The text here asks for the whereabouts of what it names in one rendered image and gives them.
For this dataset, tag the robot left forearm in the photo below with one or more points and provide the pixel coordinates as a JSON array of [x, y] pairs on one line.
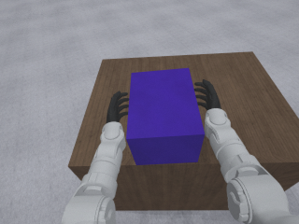
[[103, 173]]

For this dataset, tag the pedestal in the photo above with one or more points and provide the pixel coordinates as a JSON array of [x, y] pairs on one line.
[[257, 110]]

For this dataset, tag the left robot hand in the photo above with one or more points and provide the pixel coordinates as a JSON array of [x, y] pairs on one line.
[[113, 112]]

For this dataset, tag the carton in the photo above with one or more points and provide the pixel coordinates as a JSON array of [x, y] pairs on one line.
[[164, 124]]

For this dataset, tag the left robot upper arm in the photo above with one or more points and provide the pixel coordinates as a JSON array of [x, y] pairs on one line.
[[90, 209]]

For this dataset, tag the right robot hand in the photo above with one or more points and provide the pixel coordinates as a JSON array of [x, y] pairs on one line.
[[211, 98]]

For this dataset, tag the robot right forearm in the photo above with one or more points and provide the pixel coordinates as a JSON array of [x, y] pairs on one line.
[[229, 150]]

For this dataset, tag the right robot upper arm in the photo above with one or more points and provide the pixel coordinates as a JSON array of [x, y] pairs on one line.
[[258, 199]]

